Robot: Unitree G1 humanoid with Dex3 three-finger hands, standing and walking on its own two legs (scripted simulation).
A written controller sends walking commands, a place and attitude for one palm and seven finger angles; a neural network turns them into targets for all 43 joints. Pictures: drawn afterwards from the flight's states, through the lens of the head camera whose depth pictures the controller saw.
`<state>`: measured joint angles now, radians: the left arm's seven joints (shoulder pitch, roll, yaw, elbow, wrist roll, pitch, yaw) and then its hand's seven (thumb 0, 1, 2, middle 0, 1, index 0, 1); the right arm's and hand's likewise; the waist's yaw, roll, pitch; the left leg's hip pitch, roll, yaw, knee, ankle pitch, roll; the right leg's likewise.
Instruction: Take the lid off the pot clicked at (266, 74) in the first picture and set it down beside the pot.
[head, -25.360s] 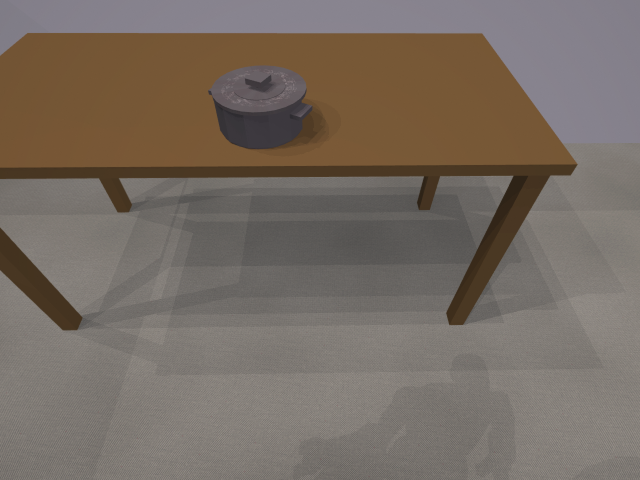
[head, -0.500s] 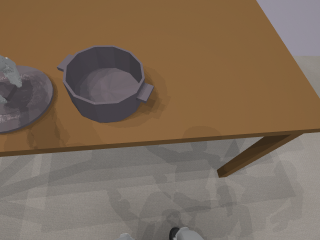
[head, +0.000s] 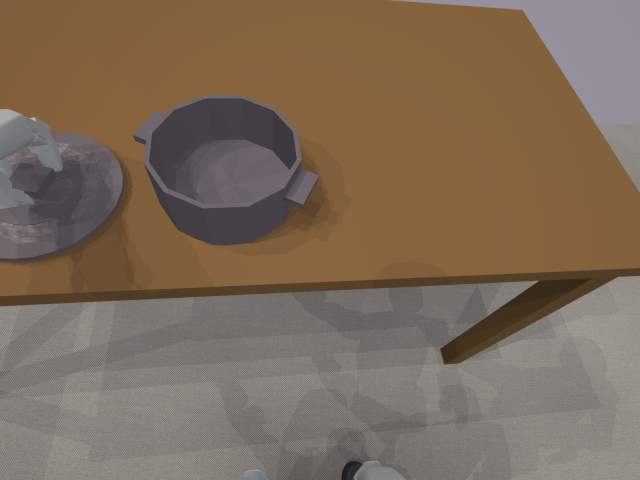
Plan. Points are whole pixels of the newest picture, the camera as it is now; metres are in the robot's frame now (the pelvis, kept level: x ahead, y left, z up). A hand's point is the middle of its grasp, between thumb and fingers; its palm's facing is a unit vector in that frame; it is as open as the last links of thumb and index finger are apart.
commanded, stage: open the fingers wide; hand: left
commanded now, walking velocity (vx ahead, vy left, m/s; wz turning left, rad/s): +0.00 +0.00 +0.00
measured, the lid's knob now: (31, 180) +0.49 +0.35 +0.03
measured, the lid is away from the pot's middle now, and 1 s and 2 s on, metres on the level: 0.24 0.24 0.24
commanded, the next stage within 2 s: raise the empty hand in 0.52 s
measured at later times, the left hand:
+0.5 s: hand (12, 186) +0.45 +0.34 +0.07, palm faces -0.45 -0.11 -0.89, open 10.9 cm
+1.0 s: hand (0, 162) +0.45 +0.33 +0.11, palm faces -0.41 -0.12 -0.90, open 11.0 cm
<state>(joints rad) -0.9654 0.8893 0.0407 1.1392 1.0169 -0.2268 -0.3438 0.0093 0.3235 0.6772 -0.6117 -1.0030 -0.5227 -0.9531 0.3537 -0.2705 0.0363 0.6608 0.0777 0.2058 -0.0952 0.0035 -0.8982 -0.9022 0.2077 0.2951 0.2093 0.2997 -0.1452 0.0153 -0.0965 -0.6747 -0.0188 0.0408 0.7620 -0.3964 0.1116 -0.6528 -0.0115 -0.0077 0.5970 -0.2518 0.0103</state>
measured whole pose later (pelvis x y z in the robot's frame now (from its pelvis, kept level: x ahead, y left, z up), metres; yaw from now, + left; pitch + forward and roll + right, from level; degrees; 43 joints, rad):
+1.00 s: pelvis +0.00 -0.02 +0.01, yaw +1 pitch +15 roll -3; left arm -0.98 0.90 0.02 1.13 1.00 -0.20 -0.37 0.00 0.03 0.58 -0.34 -0.90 -0.34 -0.90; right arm 0.35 -0.28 0.04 0.67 0.10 0.19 -0.11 0.00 -0.90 -0.90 0.21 0.30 0.21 0.30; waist -0.14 0.02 -0.09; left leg -0.59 -0.01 0.03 0.70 -0.37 0.08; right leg -0.58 0.00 -0.01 0.56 -0.24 0.03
